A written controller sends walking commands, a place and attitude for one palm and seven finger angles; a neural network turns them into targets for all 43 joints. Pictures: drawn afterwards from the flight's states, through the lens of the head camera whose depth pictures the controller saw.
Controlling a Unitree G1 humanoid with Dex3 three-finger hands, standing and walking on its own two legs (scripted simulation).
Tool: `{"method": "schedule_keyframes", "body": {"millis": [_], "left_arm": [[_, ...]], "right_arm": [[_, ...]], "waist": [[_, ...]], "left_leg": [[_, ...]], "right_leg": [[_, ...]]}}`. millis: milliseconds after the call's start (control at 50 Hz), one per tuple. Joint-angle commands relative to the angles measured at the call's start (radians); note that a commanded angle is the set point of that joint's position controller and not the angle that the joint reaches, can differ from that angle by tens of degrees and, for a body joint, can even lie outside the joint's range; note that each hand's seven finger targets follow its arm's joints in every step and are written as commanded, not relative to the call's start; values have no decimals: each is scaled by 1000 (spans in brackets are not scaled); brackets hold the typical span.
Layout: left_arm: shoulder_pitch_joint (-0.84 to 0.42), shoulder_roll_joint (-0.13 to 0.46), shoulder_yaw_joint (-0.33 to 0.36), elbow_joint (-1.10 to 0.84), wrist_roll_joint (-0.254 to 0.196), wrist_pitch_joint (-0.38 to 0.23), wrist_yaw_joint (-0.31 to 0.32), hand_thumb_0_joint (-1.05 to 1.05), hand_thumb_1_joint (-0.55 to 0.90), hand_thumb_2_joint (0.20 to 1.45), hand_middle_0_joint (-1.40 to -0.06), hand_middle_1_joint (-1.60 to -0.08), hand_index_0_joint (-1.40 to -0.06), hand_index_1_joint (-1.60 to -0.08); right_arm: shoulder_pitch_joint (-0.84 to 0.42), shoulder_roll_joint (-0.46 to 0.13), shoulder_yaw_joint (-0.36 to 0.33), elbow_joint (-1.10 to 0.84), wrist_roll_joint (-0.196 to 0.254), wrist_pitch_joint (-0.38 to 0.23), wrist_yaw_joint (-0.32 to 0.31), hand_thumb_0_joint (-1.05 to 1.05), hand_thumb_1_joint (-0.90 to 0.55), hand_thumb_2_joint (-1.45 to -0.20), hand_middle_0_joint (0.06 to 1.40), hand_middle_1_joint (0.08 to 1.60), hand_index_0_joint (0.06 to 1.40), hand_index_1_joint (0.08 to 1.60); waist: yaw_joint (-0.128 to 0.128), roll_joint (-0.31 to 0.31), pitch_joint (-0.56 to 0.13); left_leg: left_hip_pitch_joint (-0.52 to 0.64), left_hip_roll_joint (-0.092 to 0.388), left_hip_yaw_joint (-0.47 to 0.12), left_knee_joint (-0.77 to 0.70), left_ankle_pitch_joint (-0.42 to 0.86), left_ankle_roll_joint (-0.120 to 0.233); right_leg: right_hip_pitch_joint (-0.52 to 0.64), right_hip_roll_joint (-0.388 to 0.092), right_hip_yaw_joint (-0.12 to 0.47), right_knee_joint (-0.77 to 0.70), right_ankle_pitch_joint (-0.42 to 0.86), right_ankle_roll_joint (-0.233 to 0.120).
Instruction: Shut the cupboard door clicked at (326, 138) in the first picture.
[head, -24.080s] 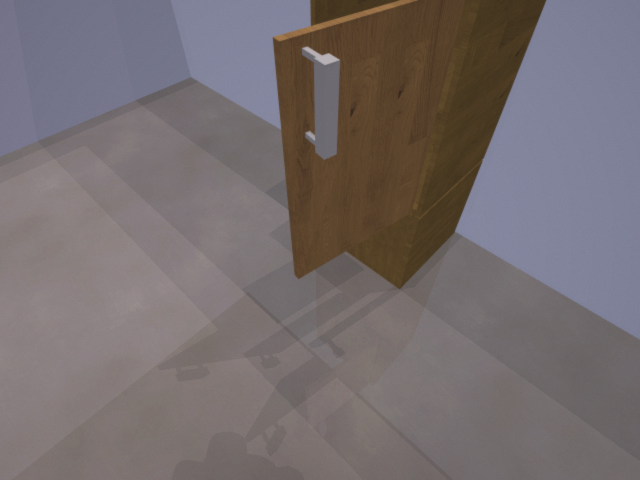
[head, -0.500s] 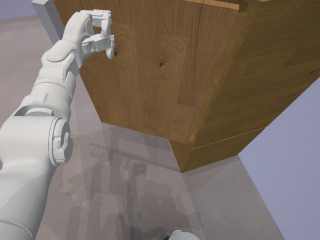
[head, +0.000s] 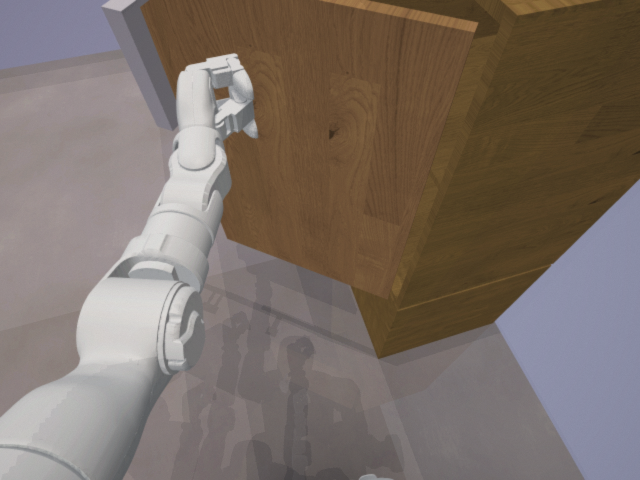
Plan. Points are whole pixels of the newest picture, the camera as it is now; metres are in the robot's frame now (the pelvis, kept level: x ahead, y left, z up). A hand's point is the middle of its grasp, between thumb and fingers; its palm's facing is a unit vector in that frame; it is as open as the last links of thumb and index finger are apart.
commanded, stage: pull the fist back off the door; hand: left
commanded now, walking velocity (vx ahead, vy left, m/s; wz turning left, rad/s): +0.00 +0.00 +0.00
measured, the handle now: (159, 61) +0.62 +0.15 +0.17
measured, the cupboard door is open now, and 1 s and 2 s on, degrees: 50 50 50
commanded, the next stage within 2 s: draw the hand back to the body in 0.54 s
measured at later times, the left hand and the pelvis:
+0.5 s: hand (244, 148) +0.43 +0.04 +0.18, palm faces -0.01 -1.00 +0.00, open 3.1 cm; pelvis -0.03 +0.00 +0.01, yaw +1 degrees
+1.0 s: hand (169, 201) +0.39 +0.12 +0.16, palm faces +0.03 -1.00 +0.02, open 3.1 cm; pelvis -0.01 +0.01 +0.02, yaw -1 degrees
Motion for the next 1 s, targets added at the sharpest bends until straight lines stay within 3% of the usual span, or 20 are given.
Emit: {"method": "schedule_keyframes", "body": {"millis": [0,40,120,200,240,300,360,400,460,500,560,640,700,720,760,800,880,900,920,980], "left_arm": [[-643,214,40,-317,-80,-28,-41,0,900,900,-1300,-1500,-1300,-1500],[-598,189,39,-303,-94,-41,-42,0,900,900,-1300,-1500,-1300,-1500],[-387,156,20,-214,-47,-73,-22,0,900,900,-1300,-1500,-1300,-1500],[-233,112,-12,-107,-42,-6,-42,0,900,900,-1300,-1500,-1300,-1500],[-297,87,-44,-181,-69,11,-58,0,900,900,-1300,-1500,-1300,-1500],[-416,53,-86,-390,-117,-31,-64,0,900,900,-1300,-1500,-1300,-1500],[-510,51,-117,-613,-129,-110,-51,0,900,900,-1300,-1500,-1300,-1500],[-487,22,-169,-640,-117,-126,-41,0,900,900,-1300,-1500,-1300,-1500],[-380,32,-157,-471,-92,-66,-27,0,900,900,-1300,-1500,-1300,-1500],[-372,84,-106,-307,-83,3,-9,0,900,900,-1300,-1500,-1300,-1500],[-409,73,-92,-192,-98,69,5,0,900,900,-1300,-1500,-1300,-1500],[-471,101,-38,-201,-122,11,9,0,900,900,-1300,-1500,-1300,-1500],[-266,187,56,-309,-109,-96,-9,0,900,900,-1300,-1500,-1300,-1500],[-185,184,47,-367,-95,-122,-25,0,900,900,-1300,-1500,-1300,-1500],[-62,137,-9,-463,-68,-132,-52,0,900,900,-1300,-1500,-1300,-1500],[51,115,-48,-534,-59,-90,-83,0,900,900,-1300,-1500,-1300,-1500],[100,79,-75,-851,-156,49,-146,0,900,900,-1300,-1500,-1300,-1500],[87,58,-109,-958,-174,69,-157,0,900,900,-1300,-1500,-1300,-1500],[104,79,-88,-1033,-187,86,-162,0,900,900,-1300,-1500,-1300,-1500],[182,86,-117,-1204,-177,115,-165,0,900,900,-1300,-1500,-1300,-1500]], "right_arm": [[116,-179,-61,-78,35,0,-51,0,-900,-900,200,300,200,300],[95,-160,-49,-78,37,-8,-58,0,-900,-900,200,300,200,300],[79,-153,-40,-88,34,-17,-48,0,-900,-900,200,300,200,300],[61,-164,-49,-100,50,7,-41,0,-900,-900,200,300,200,300],[25,-159,-43,-121,64,11,-49,0,-900,-900,200,300,200,300],[-13,-149,-48,-139,68,-6,-66,0,-900,-900,200,300,200,300],[-61,-134,-40,-143,69,-44,-81,0,-900,-900,200,300,200,300],[-66,-128,-41,-126,69,-56,-89,0,-900,-900,200,300,200,300],[-78,-133,-31,-99,73,-58,-93,0,-900,-900,200,300,200,300],[-65,-143,-25,-78,74,-40,-99,0,-900,-900,200,300,200,300],[-77,-149,-12,-82,74,-28,-101,0,-900,-900,200,300,200,300],[-60,-150,-8,-93,58,-44,-96,0,-900,-900,200,300,200,300],[-39,-148,-22,-124,45,-59,-84,0,-900,-900,200,300,200,300],[-48,-142,-20,-142,47,-61,-80,0,-900,-900,200,300,200,300],[-61,-141,-28,-166,52,-62,-68,0,-900,-900,200,300,200,300],[-70,-146,-40,-179,65,-49,-65,0,-900,-900,200,300,200,300],[-165,-142,-44,-227,100,-35,-91,0,-900,-900,200,300,200,300],[-186,-140,-45,-239,103,-36,-102,0,-900,-900,200,300,200,300],[-209,-133,-41,-243,107,-44,-112,0,-900,-900,200,300,200,300],[-248,-115,-26,-242,105,-61,-130,0,-900,-900,200,300,200,300]], "waist": [[-9,-63,-520],[5,-66,-465],[26,-150,-340],[39,-184,-253],[34,-181,-247],[31,-108,-313],[39,-26,-427],[25,-32,-415],[19,-135,-285],[15,-194,-185],[14,-166,-150],[24,-135,-244],[101,-130,-416],[122,-114,-447],[128,-124,-435],[132,-143,-389],[143,-150,-329],[137,-128,-332],[152,-108,-335],[157,-36,-300]], "left_leg": [[315,-10,-20,-24,492,12],[302,-11,-17,-34,467,13],[213,-16,-7,-56,389,21],[166,-20,8,-76,277,21],[175,-24,8,-88,235,23],[269,-21,0,-90,238,26],[370,-19,-13,-89,271,21],[392,-9,-22,-94,266,19],[309,-13,-21,-112,181,24],[234,-15,-22,-130,92,23],[194,-20,-25,-144,47,17],[207,-19,-35,-130,116,12],[251,-16,-21,-114,279,9],[259,-14,-15,-112,329,8],[285,-8,0,-108,379,10],[302,3,4,-116,401,13],[372,7,13,-150,401,22],[411,10,10,-155,416,26],[436,13,6,-160,427,26],[488,16,-8,-174,456,24]], "right_leg": [[370,-19,43,-75,682,64],[359,-18,39,-87,653,61],[346,-30,38,-93,613,68],[337,-47,53,-129,530,86],[338,-53,67,-154,475,92],[342,-45,63,-165,418,72],[365,-37,60,-148,418,54],[338,-35,49,-149,384,56],[300,-38,52,-178,303,70],[275,-53,69,-218,184,86],[248,-61,76,-235,95,75],[284,-51,54,-179,194,55],[419,-46,45,-111,393,42],[446,-45,45,-92,457,38],[438,-41,37,-87,503,40],[440,-40,31,-102,517,43],[479,-38,37,-166,540,56],[484,-40,34,-175,537,59],[485,-38,32,-181,536,56],[472,-38,21,-187,514,44]]}}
